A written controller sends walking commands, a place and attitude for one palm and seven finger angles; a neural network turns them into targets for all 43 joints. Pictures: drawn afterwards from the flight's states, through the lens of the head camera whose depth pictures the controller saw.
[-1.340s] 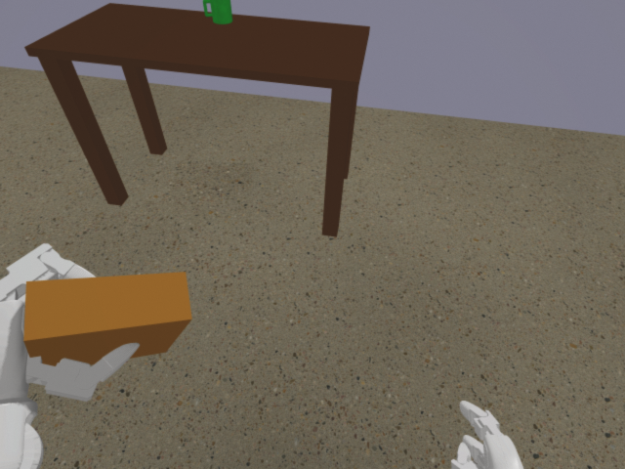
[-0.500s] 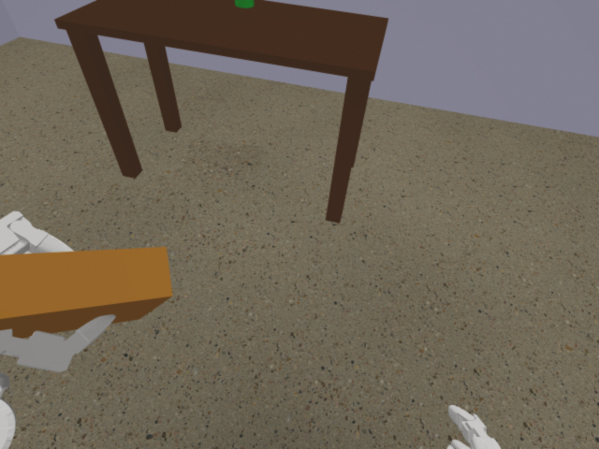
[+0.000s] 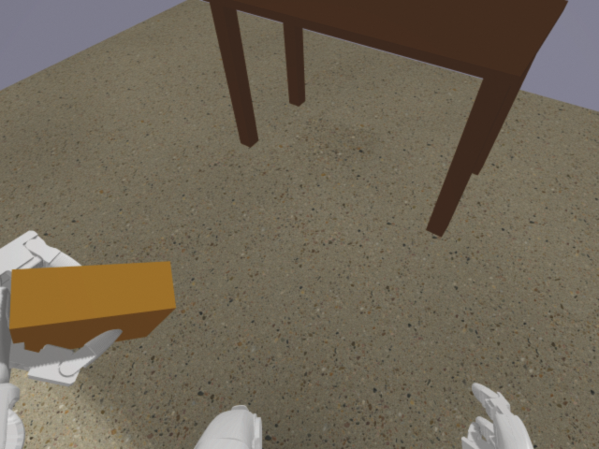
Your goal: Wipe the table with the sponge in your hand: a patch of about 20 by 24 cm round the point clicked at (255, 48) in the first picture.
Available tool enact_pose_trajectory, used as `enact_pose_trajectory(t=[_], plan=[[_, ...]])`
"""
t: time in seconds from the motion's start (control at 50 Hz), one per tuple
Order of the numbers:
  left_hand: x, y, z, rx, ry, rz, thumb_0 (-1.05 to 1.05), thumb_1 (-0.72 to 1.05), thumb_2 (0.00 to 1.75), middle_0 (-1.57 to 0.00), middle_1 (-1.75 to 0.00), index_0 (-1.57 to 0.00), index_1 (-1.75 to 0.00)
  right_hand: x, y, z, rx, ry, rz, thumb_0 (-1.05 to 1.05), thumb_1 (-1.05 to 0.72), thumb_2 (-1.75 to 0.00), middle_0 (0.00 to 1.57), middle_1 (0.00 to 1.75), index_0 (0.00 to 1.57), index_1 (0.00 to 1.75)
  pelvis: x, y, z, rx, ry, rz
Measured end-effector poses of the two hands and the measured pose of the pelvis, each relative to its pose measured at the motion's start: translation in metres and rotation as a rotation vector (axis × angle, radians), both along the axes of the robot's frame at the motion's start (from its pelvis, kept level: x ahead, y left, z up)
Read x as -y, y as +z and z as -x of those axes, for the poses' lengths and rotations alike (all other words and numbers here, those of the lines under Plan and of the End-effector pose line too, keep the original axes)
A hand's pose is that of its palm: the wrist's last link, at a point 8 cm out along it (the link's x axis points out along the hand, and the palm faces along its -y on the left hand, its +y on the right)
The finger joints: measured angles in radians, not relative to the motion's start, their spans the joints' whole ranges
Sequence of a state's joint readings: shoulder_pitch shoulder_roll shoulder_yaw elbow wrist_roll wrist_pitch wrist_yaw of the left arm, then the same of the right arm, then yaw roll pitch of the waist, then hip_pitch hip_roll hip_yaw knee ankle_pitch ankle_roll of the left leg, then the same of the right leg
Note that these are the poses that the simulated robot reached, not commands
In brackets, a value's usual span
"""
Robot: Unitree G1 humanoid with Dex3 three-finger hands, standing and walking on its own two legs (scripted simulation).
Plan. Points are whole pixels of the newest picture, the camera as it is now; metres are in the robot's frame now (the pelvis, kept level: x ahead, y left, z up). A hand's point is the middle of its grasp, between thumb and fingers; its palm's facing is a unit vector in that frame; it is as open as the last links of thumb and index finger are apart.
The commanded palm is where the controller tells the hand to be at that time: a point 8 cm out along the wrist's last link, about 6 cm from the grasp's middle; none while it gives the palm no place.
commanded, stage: walk to a spot facing it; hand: left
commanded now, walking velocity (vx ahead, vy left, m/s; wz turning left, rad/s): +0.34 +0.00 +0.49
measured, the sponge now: (115, 307) +0.23 +0.20 +0.14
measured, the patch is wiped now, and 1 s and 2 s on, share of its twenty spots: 0.00 0.00 0.00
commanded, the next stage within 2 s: none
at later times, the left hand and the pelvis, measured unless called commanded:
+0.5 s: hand (126, 232) +0.30 +0.20 +0.17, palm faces +0.62 -0.62 -0.48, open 9.2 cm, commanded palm +0.25 +0.23 +0.17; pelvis +0.16 -0.08 -0.03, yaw +13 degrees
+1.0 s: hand (137, 173) +0.39 +0.23 +0.17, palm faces +0.74 -0.55 -0.39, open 9.2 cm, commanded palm +0.34 +0.25 +0.17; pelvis +0.30 -0.07 -0.02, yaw +22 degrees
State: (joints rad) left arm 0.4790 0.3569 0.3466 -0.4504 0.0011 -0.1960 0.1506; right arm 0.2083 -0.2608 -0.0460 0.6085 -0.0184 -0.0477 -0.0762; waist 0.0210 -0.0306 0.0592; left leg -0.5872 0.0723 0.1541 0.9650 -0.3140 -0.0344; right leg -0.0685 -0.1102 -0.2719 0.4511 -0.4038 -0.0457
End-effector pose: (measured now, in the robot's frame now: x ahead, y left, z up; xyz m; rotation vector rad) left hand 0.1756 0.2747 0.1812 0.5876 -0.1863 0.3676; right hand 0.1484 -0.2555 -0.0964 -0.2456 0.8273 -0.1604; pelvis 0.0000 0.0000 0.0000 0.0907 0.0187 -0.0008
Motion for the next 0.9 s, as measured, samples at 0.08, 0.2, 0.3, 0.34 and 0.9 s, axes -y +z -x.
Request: enact_pose_trajectory(t=[0.08, 0.2, 0.3, 0.34, 0.9], plan=[[-0.001, 0.001, -0.013, 0.050, 0.042, 0.011, -0.01, -0.42, 1.03, -0.83, -1.39, -0.83, -1.39, -0.004, 0.003, -0.046, 0.033, 0.054, 0.009, 0.02, -0.91, -0.90, 0.20, 0.30, 0.20, 0.30, 0.002, -0.006, -0.024, -0.008, 0.032, -0.017], [-0.002, 0.001, -0.051, 0.174, -0.007, -0.022, -0.01, -0.42, 1.03, -0.83, -1.39, -0.83, -1.39, -0.030, -0.003, -0.110, 0.151, 0.066, -0.051, 0.02, -0.91, -0.90, 0.20, 0.30, 0.20, 0.30, 0.002, -0.031, -0.060, 0.038, 0.067, 0.015], [0.005, 0.015, -0.069, 0.185, 0.008, -0.042, -0.01, -0.42, 1.03, -0.83, -1.39, -0.83, -1.39, -0.054, 0.002, -0.134, 0.129, 0.136, -0.148, 0.01, -0.91, -0.90, 0.20, 0.30, 0.20, 0.30, 0.023, -0.020, -0.084, 0.041, 0.124, 0.046], [0.012, 0.022, -0.066, 0.177, 0.032, -0.055, -0.01, -0.42, 1.03, -0.83, -1.39, -0.83, -1.39, -0.055, 0.002, -0.141, 0.113, 0.154, -0.173, 0.01, -0.91, -0.90, 0.20, 0.30, 0.20, 0.30, 0.031, -0.016, -0.097, 0.034, 0.133, 0.058], [0.056, 0.023, -0.148, 0.110, 0.335, -0.049, -0.01, -0.42, 1.03, -0.83, -1.39, -0.83, -1.39, 0.031, 0.019, -0.360, 0.048, 0.362, 0.014, 0.01, -0.91, -0.90, 0.20, 0.30, 0.20, 0.30, 0.099, -0.002, -0.268, 0.013, 0.382, 0.037]])
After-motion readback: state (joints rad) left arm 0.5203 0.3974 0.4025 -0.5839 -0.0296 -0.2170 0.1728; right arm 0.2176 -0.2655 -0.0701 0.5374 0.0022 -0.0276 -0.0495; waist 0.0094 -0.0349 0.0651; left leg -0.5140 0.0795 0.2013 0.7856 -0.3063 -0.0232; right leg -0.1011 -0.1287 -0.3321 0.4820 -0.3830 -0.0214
